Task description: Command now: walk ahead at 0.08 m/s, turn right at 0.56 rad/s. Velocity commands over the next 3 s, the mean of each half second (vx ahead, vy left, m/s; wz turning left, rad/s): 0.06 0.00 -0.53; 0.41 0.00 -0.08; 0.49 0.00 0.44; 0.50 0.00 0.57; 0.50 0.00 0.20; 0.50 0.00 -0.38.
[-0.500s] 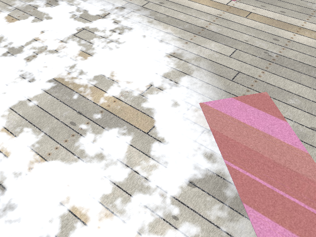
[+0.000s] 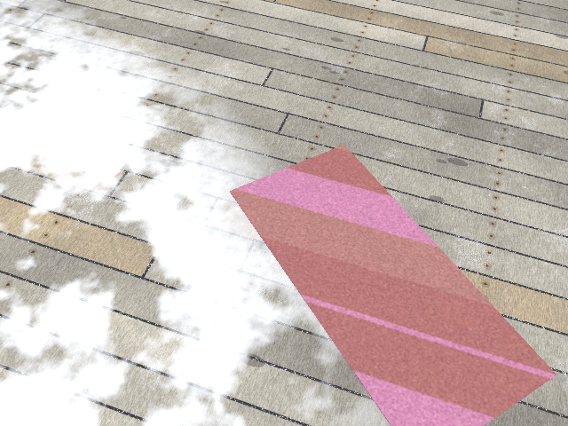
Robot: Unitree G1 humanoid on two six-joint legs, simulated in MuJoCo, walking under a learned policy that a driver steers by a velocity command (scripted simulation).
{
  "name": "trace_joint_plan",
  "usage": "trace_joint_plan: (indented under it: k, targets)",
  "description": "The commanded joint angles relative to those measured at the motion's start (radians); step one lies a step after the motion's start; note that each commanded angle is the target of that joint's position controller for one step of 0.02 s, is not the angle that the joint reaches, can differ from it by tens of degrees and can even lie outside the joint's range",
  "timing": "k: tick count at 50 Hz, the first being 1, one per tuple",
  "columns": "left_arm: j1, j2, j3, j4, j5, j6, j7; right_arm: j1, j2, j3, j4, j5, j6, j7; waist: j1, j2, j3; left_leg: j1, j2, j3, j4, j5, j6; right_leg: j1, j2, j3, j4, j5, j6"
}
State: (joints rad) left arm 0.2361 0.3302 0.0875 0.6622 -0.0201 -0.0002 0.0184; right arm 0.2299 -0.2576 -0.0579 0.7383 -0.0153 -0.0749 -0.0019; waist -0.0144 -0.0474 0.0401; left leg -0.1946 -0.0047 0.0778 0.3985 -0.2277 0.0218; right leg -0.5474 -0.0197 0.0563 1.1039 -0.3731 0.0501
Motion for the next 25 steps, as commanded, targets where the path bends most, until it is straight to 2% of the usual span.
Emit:
trace_joint_plan:
  k: [1,3,5,8,9,10,11,12,13,14,15,16,17,18,20,22,25]
  targets:
    - [0.013,0.013,-0.001,-0.087,0.002,0.008,-0.012,-0.083,-0.169,-0.045,-0.061,0.011,0.006,-0.024,0.026,0.171,-0.050,0.111,0.257,-0.100,-0.096,0.764,0.172,-0.077,-0.035,-0.016,-0.140,0.090,0.028]
    - [-0.022,0.005,-0.008,-0.102,0.006,0.009,-0.032,-0.093,-0.186,-0.049,-0.055,0.020,0.029,-0.035,0.015,0.159,-0.084,0.113,0.254,-0.046,-0.091,0.735,0.171,-0.002,-0.035,-0.043,-0.271,0.189,0.017]
    - [-0.044,0.024,-0.004,-0.116,0.006,0.012,-0.052,-0.103,-0.197,-0.052,-0.048,0.029,0.043,-0.038,0.012,0.160,-0.097,0.110,0.254,-0.010,-0.067,0.695,0.162,0.066,-0.027,-0.066,-0.361,0.234,-0.001]
    - [-0.038,0.067,0.016,-0.133,0.007,0.018,-0.071,-0.112,-0.207,-0.056,-0.041,0.051,0.050,-0.034,0.028,0.153,-0.098,0.117,0.268,0.005,0.037,0.673,0.137,0.136,-0.005,-0.088,-0.473,0.228,-0.047]
    - [-0.002,0.082,0.026,-0.128,0.008,0.015,-0.072,-0.122,-0.204,-0.056,-0.041,0.059,0.051,-0.035,0.053,0.143,-0.109,0.102,0.252,0.024,0.118,0.686,0.114,0.202,0.018,-0.103,-0.544,0.259,-0.072]
    - [0.065,0.112,0.043,-0.110,0.015,0.008,-0.063,-0.110,-0.185,-0.050,-0.037,0.059,0.050,-0.034,0.085,0.104,-0.142,0.067,0.203,0.055,0.253,0.656,0.076,0.322,0.057,-0.116,-0.640,0.365,-0.106]
    - [0.103,0.192,0.066,-0.123,0.021,0.001,-0.042,-0.048,-0.162,-0.040,-0.039,0.031,0.043,-0.026,0.095,-0.046,-0.188,-0.094,0.117,0.082,0.465,0.376,-0.005,0.515,-0.049,0.044,-0.678,0.882,-0.173]
    - [0.066,0.269,0.062,-0.163,0.055,-0.001,-0.022,0.001,-0.086,-0.009,-0.061,-0.027,0.047,-0.017,0.026,-0.283,-0.256,-0.383,-0.052,0.049,0.830,-0.490,-0.088,0.680,-0.359,0.452,-0.634,1.408,-0.391]
    - [0.066,0.209,0.035,-0.177,0.044,-0.003,-0.025,0.039,-0.145,-0.018,-0.016,-0.022,0.058,-0.001,0.048,-0.131,-0.422,-0.354,-0.019,-0.172,0.970,-0.526,-0.089,0.695,-0.383,0.463,-0.610,1.321,-0.442]
    - [0.007,0.200,0.043,-0.173,0.036,-0.004,-0.031,0.021,-0.187,-0.026,-0.039,0.018,0.067,0.000,0.037,-0.106,-0.403,-0.415,-0.014,-0.191,0.968,-0.421,-0.082,0.624,-0.353,0.462,-0.678,0.825,-0.444]
    - [-0.025,0.165,0.041,-0.161,0.005,-0.002,-0.031,-0.032,-0.198,-0.033,-0.045,0.023,0.072,-0.007,0.030,-0.019,-0.296,-0.454,0.032,-0.184,0.866,-0.313,-0.065,0.531,-0.258,0.429,-0.753,0.304,-0.362]
    - [-0.059,0.138,0.030,-0.159,-0.011,0.005,-0.022,-0.073,-0.197,-0.036,-0.055,0.020,0.079,-0.014,0.023,-0.025,-0.214,-0.444,0.048,-0.172,0.761,-0.240,-0.058,0.430,-0.206,0.403,-0.813,-0.005,-0.304]
    - [-0.082,0.133,0.023,-0.164,0.000,0.007,-0.016,-0.085,-0.185,-0.033,-0.056,0.018,0.084,-0.013,0.003,-0.059,-0.175,-0.372,0.032,-0.144,0.689,-0.204,-0.054,0.327,-0.162,0.378,-0.853,-0.101,-0.279]
    - [-0.099,0.135,0.024,-0.169,0.010,0.008,-0.009,-0.073,-0.176,-0.031,-0.055,0.013,0.082,-0.008,-0.006,-0.086,-0.160,-0.327,0.015,-0.121,0.629,-0.184,-0.059,0.286,-0.144,0.356,-0.875,-0.136,-0.270]
    - [-0.097,0.131,0.024,-0.170,0.024,0.001,0.005,-0.048,-0.142,-0.020,-0.039,0.013,0.068,-0.002,-0.004,-0.106,-0.171,-0.241,0.007,-0.096,0.515,-0.175,-0.065,0.253,-0.121,0.306,-0.879,-0.126,-0.263]
    - [-0.072,0.135,0.025,-0.156,0.020,-0.004,0.007,-0.048,-0.116,-0.009,-0.038,0.011,0.054,0.002,0.011,-0.112,-0.171,-0.176,0.004,-0.081,0.419,-0.177,-0.062,0.226,-0.116,0.289,-0.867,-0.140,-0.257]
    - [-0.028,0.138,0.022,-0.131,0.013,0.000,-0.001,-0.025,-0.120,-0.008,-0.035,0.018,0.039,0.012,0.012,-0.121,-0.135,-0.101,-0.004,-0.056,0.308,-0.174,-0.036,0.168,-0.134,0.326,-0.867,-0.250,-0.252]
